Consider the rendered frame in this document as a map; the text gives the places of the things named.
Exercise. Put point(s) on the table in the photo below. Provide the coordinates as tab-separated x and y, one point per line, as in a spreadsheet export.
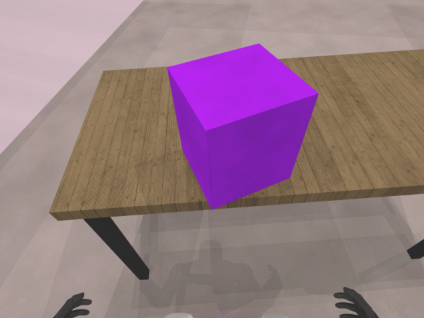
365	138

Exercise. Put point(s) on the left robot hand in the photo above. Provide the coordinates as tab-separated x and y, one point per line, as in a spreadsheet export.
75	301

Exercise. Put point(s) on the right robot hand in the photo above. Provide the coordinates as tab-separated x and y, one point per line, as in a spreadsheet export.
360	306

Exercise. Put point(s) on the carton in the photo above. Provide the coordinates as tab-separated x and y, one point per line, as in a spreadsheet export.
242	116

